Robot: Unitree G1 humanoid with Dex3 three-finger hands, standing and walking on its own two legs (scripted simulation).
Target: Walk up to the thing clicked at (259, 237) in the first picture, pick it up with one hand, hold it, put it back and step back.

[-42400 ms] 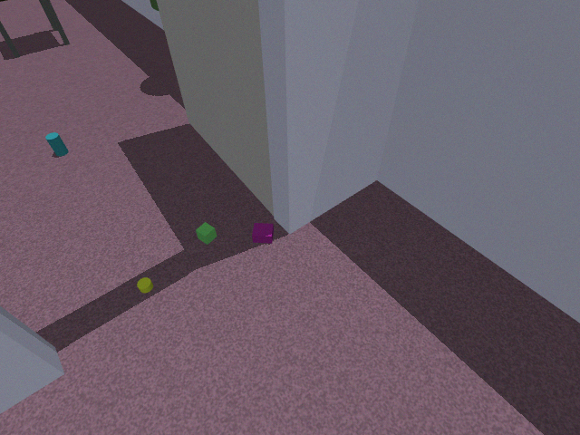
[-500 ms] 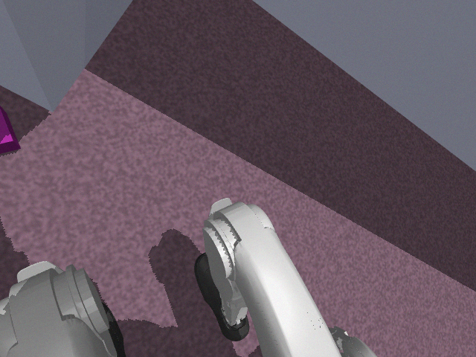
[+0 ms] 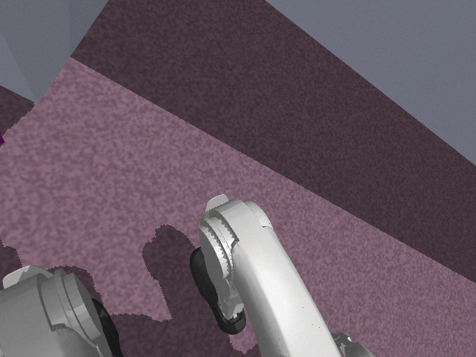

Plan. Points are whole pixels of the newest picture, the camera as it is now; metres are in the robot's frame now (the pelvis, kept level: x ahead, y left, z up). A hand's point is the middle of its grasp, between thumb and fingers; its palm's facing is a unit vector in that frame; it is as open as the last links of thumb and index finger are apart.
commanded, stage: rest palm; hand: left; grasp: from above
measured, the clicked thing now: out of the picture +0.56 +0.28 -0.29
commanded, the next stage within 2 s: close in 1.68 s
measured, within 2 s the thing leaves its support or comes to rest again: neither
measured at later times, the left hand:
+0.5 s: hand out of the picture +0.54 +0.26 -0.23, palm faces -0.47 -0.09 -0.88, open 12.7 cm
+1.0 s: hand out of the picture +0.53 +0.26 -0.26, palm faces -0.46 -0.11 -0.88, open 12.6 cm
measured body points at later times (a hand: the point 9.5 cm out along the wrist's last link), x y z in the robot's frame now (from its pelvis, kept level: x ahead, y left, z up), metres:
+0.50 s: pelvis +0.00 +0.00 +0.00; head +0.30 +0.09 +0.31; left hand +0.56 +0.26 -0.18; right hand +0.01 -0.24 -0.07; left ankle +0.07 +0.13 -0.28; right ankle +0.11 -0.12 -0.28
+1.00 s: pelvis +0.01 +0.00 +0.00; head +0.32 +0.10 +0.30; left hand +0.55 +0.27 -0.20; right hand +0.02 -0.24 -0.05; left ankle +0.07 +0.13 -0.28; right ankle +0.11 -0.12 -0.28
